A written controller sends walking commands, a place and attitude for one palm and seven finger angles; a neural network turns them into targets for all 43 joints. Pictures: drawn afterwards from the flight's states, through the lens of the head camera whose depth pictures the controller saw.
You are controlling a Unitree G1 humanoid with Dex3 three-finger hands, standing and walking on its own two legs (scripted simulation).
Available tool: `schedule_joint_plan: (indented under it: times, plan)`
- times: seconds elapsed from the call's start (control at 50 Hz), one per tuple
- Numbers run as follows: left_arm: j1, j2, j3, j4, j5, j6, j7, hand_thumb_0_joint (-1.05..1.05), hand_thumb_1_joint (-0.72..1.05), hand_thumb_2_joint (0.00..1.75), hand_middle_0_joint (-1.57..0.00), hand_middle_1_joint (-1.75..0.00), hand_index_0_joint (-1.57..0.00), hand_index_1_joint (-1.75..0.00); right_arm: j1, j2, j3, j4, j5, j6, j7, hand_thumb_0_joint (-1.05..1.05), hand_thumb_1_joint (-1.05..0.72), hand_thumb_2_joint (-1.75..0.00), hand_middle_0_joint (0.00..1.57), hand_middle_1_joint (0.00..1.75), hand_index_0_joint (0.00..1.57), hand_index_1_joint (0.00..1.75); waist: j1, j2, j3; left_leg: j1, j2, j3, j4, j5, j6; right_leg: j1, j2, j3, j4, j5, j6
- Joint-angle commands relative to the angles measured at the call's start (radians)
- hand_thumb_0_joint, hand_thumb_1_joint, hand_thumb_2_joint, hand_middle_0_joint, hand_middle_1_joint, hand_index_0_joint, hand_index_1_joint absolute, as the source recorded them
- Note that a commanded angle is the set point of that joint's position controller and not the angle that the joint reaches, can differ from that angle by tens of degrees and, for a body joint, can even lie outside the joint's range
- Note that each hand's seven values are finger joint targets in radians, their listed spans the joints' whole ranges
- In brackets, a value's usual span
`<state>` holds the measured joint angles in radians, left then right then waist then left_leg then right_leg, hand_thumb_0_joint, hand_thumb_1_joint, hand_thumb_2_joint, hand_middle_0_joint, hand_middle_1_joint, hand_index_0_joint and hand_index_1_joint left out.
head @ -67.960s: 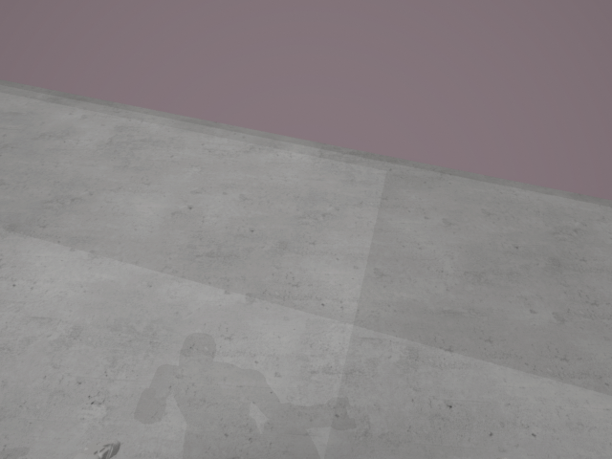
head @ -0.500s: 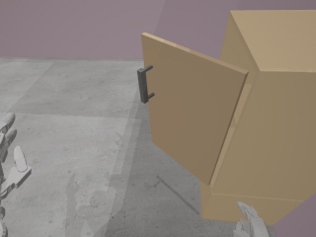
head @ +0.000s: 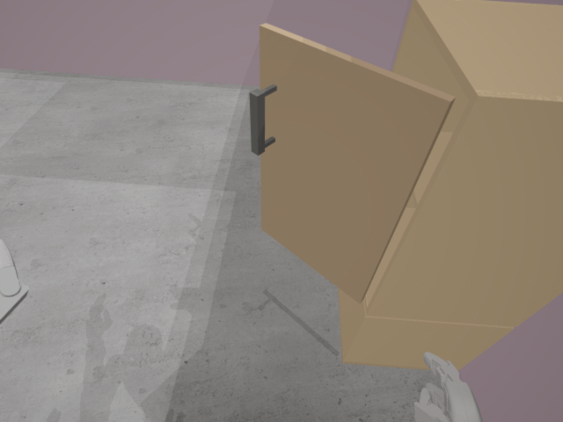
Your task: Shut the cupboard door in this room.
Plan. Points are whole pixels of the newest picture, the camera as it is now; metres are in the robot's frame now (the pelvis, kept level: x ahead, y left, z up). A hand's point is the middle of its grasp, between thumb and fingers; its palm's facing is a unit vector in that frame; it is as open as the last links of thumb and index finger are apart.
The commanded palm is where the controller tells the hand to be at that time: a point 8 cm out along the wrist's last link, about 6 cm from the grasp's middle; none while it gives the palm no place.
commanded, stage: step back with the hand held close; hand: left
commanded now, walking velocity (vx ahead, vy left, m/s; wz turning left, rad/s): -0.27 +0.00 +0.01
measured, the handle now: (264, 120) +0.67 +0.09 +0.07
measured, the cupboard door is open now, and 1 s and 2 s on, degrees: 51 51 51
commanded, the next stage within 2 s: stop stepping back and stand still in 1.08 s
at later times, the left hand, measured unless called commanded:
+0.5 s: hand out of the picture +0.15 +0.27 +0.18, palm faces +0.49 -0.73 -0.47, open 7.4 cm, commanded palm +0.09 +0.29 +0.19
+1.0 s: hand out of the picture +0.08 +0.29 +0.19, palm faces +0.53 -0.72 -0.45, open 7.4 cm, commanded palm +0.01 +0.30 +0.19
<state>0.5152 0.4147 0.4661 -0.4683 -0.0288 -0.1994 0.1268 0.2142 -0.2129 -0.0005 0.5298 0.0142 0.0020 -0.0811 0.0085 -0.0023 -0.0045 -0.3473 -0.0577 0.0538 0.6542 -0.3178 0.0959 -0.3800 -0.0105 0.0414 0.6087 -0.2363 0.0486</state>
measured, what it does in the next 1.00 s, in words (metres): walks backwards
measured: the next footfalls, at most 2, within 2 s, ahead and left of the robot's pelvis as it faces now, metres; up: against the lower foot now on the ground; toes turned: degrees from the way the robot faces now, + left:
right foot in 1.10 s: -0.28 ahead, -0.16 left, +0.00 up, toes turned +0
left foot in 1.48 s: -0.05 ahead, +0.09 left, +0.00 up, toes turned -1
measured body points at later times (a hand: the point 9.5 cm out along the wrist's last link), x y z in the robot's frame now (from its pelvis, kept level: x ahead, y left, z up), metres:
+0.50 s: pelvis -0.05 -0.01 -0.01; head -0.03 +0.02 +0.44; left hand +0.12 +0.31 +0.20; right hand +0.12 -0.25 -0.08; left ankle +0.02 +0.06 -0.72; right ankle -0.01 -0.16 -0.72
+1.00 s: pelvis -0.10 -0.01 +0.01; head -0.09 +0.03 +0.46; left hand +0.05 +0.33 +0.21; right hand +0.07 -0.24 -0.06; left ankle +0.02 +0.07 -0.72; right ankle -0.23 -0.16 -0.67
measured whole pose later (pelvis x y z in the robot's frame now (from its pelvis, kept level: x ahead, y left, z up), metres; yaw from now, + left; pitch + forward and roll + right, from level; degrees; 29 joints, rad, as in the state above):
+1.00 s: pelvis -0.10 -0.01 +0.01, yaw +5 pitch +6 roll -6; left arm 0.50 0.45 0.52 -0.48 -0.04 -0.28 0.13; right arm 0.23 -0.18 -0.03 0.63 -0.01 -0.10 -0.08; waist -0.02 0.03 -0.08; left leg -0.56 0.06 0.02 0.52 -0.07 0.07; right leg -0.24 0.11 0.00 0.78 -0.43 0.01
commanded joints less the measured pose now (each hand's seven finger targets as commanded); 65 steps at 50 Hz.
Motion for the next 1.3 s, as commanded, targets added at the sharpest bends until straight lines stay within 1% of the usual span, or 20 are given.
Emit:
schedule_joint_plan:
  times: [0.0,0.18,0.24,0.32,0.4,0.48,0.58,0.7,0.76,0.8,0.82,0.86,0.9,0.98,1.04,1.08,1.12,1.18,1.22,1.28]
  plan:
    - [-0.078,0.168,0.098,-0.218,0.002,-0.073,0.020,0.00,0.90,0.90,-0.20,-0.30,-0.20,-0.30,-0.085,-0.161,-0.068,-0.154,-0.003,-0.061,-0.009,0.00,-0.90,-0.90,0.20,0.30,0.20,0.30,-0.013,0.056,-0.072,-0.386,0.197,-0.214,-0.296,-0.176,0.014,0.379,-0.020,0.076,0.094,0.282,-0.049]
    - [-0.072,0.199,0.137,-0.273,0.011,-0.108,0.034,0.00,0.90,0.90,-0.20,-0.30,-0.20,-0.30,-0.081,-0.151,-0.066,-0.144,-0.008,-0.084,0.000,0.00,-0.90,-0.90,0.20,0.30,0.20,0.30,-0.016,0.023,-0.078,-0.379,0.139,-0.195,-0.183,-0.319,0.002,0.266,-0.082,0.195,-0.023,0.059,-0.087]
    - [-0.061,0.187,0.133,-0.252,0.011,-0.120,0.036,0.00,0.90,0.90,-0.20,-0.30,-0.20,-0.30,-0.077,-0.150,-0.065,-0.135,-0.009,-0.086,0.005,0.00,-0.90,-0.90,0.20,0.30,0.20,0.30,-0.020,0.038,-0.056,-0.383,0.150,-0.212,-0.200,-0.314,-0.003,0.230,-0.074,0.177,-0.028,0.020,-0.089]
    - [-0.054,0.184,0.156,-0.199,0.020,-0.134,0.035,0.00,0.90,0.90,-0.20,-0.30,-0.20,-0.30,-0.093,-0.167,-0.072,-0.133,-0.009,-0.098,-0.002,0.00,-0.90,-0.90,0.20,0.30,0.20,0.30,-0.012,0.146,-0.048,-0.570,0.247,-0.297,-0.362,-0.432,0.039,0.389,0.024,0.065,0.177,0.097,-0.049]
    - [-0.095,0.184,0.155,-0.234,0.020,-0.144,0.024,0.00,0.90,0.90,-0.20,-0.30,-0.20,-0.30,-0.088,-0.163,-0.082,-0.118,-0.018,-0.115,-0.005,0.00,-0.90,-0.90,0.20,0.30,0.20,0.30,-0.006,0.161,-0.069,-0.568,0.321,-0.330,-0.373,-0.312,0.064,0.428,0.062,0.026,0.273,0.116,-0.029]
    - [-0.065,0.168,0.134,-0.254,0.014,-0.153,0.009,0.00,0.90,0.90,-0.20,-0.30,-0.20,-0.30,-0.092,-0.160,-0.081,-0.109,-0.017,-0.128,0.004,0.00,-0.90,-0.90,0.20,0.30,0.20,0.30,-0.006,0.081,-0.085,-0.468,0.264,-0.273,-0.271,-0.211,0.035,0.367,0.035,0.095,0.158,0.159,-0.052]
    - [-0.056,0.195,0.124,-0.295,0.001,-0.158,0.018,0.00,0.90,0.90,-0.20,-0.30,-0.20,-0.30,-0.087,-0.128,-0.076,-0.093,-0.018,-0.128,0.012,0.00,-0.90,-0.90,0.20,0.30,0.20,0.30,-0.021,0.051,-0.179,-0.217,0.147,-0.160,-0.112,-0.056,-0.043,0.178,-0.087,0.235,-0.014,0.281,-0.097]
    - [0.032,0.255,0.186,-0.309,-0.007,-0.161,0.040,0.00,0.90,0.90,-0.20,-0.30,-0.20,-0.30,-0.079,-0.109,-0.074,-0.098,-0.016,-0.102,0.013,0.00,-0.90,-0.90,0.20,0.30,0.20,0.30,-0.032,-0.033,-0.159,-0.133,0.106,-0.154,-0.053,-0.162,-0.064,0.015,-0.143,0.273,-0.211,-0.089,-0.134]
    - [0.036,0.231,0.176,-0.286,-0.006,-0.160,0.046,0.00,0.90,0.90,-0.20,-0.30,-0.20,-0.30,-0.084,-0.123,-0.071,-0.096,-0.020,-0.103,0.001,0.00,-0.90,-0.90,0.20,0.30,0.20,0.30,-0.041,0.061,-0.123,-0.150,0.162,-0.223,-0.207,-0.148,-0.036,0.027,-0.032,0.132,-0.120,-0.054,-0.087]
    - [0.026,0.210,0.182,-0.239,-0.002,-0.160,0.042,0.00,0.90,0.90,-0.20,-0.30,-0.20,-0.30,-0.098,-0.147,-0.076,-0.096,-0.015,-0.121,-0.014,0.00,-0.90,-0.90,0.20,0.30,0.20,0.30,-0.032,0.207,-0.117,-0.391,0.290,-0.338,-0.423,-0.331,0.022,0.279,0.084,0.019,0.113,0.044,-0.034]
    - [-0.004,0.199,0.172,-0.221,0.004,-0.160,0.034,0.00,0.90,0.90,-0.20,-0.30,-0.20,-0.30,-0.119,-0.150,-0.079,-0.096,-0.016,-0.130,-0.018,0.00,-0.90,-0.90,0.20,0.30,0.20,0.30,-0.023,0.258,-0.105,-0.493,0.355,-0.412,-0.515,-0.433,0.044,0.367,0.117,-0.007,0.218,0.008,-0.024]
    - [-0.037,0.200,0.180,-0.198,0.013,-0.152,0.026,0.00,0.90,0.90,-0.20,-0.30,-0.20,-0.30,-0.101,-0.157,-0.089,-0.078,-0.027,-0.139,-0.021,0.00,-0.90,-0.90,0.20,0.30,0.20,0.30,-0.019,0.258,-0.093,-0.587,0.421,-0.425,-0.575,-0.533,0.062,0.428,0.135,-0.007,0.377,-0.104,-0.024]
    - [-0.032,0.170,0.142,-0.180,0.003,-0.143,0.018,0.00,0.90,0.90,-0.20,-0.30,-0.20,-0.30,-0.099,-0.145,-0.088,-0.067,-0.028,-0.143,-0.011,0.00,-0.90,-0.90,0.20,0.30,0.20,0.30,-0.008,0.204,-0.061,-0.487,0.384,-0.365,-0.526,-0.410,0.042,0.342,0.125,-0.022,0.307,-0.180,-0.041]
    - [0.012,0.164,0.074,-0.267,-0.044,-0.135,0.019,0.00,0.90,0.90,-0.20,-0.30,-0.20,-0.30,-0.095,-0.115,-0.083,-0.025,-0.020,-0.181,0.012,0.00,-0.90,-0.90,0.20,0.30,0.20,0.30,0.007,0.184,-0.185,0.070,0.334,-0.245,-0.449,-0.087,-0.040,0.105,0.072,-0.058,-0.071,-0.294,-0.050]
    - [-0.035,0.162,0.060,-0.360,-0.041,-0.159,0.021,0.00,0.90,0.90,-0.20,-0.30,-0.20,-0.30,-0.087,-0.108,-0.070,0.004,-0.023,-0.187,0.021,0.00,-0.90,-0.90,0.20,0.30,0.20,0.30,0.026,0.195,-0.251,0.311,0.301,-0.152,-0.293,0.407,-0.060,0.100,0.036,-0.023,-0.356,-0.059,-0.018]
    - [-0.132,0.228,0.101,-0.413,-0.021,-0.171,0.027,0.00,0.90,0.90,-0.20,-0.30,-0.20,-0.30,-0.108,-0.123,-0.072,0.016,-0.026,-0.193,0.015,0.00,-0.90,-0.90,0.20,0.30,0.20,0.30,0.039,0.189,-0.303,0.429,0.286,-0.088,-0.181,0.681,-0.070,0.091,0.023,-0.019,-0.377,0.122,-0.014]
    - [-0.170,0.288,0.157,-0.447,-0.009,-0.178,0.034,0.00,0.90,0.90,-0.20,-0.30,-0.20,-0.30,-0.128,-0.119,-0.077,0.015,-0.032,-0.195,0.010,0.00,-0.90,-0.90,0.20,0.30,0.20,0.30,0.039,0.166,-0.390,0.450,0.263,-0.039,-0.147,0.728,-0.084,0.140,0.019,-0.030,-0.290,0.298,-0.012]
    - [-0.092,0.266,0.159,-0.394,-0.039,-0.165,0.017,0.00,0.90,0.90,-0.20,-0.30,-0.20,-0.30,-0.102,-0.083,-0.085,-0.042,0.012,-0.161,0.006,0.00,-0.90,-0.90,0.20,0.30,0.20,0.30,-0.012,-0.074,-0.404,0.533,0.170,0.039,-0.040,0.646,-0.073,0.042,-0.043,-0.014,-0.225,0.639,0.064]
    - [0.098,0.303,0.234,-0.309,-0.055,-0.130,0.016,0.00,0.90,0.90,-0.20,-0.30,-0.20,-0.30,-0.124,-0.092,-0.073,-0.084,0.020,-0.138,-0.002,0.00,-0.90,-0.90,0.20,0.30,0.20,0.30,-0.005,0.001,-0.357,0.470,0.154,0.010,-0.056,0.412,-0.064,0.008,-0.069,-0.013,-0.180,0.409,0.016]
    - [0.107,0.276,0.213,-0.219,-0.073,-0.080,0.008,0.00,0.90,0.90,-0.20,-0.30,-0.20,-0.30,-0.161,-0.083,-0.045,-0.103,0.010,-0.088,-0.014,0.00,-0.90,-0.90,0.20,0.30,0.20,0.30,-0.027,0.062,-0.074,0.289,0.125,-0.002,-0.032,0.056,-0.113,-0.191,-0.098,0.064,-0.369,-0.337,-0.101]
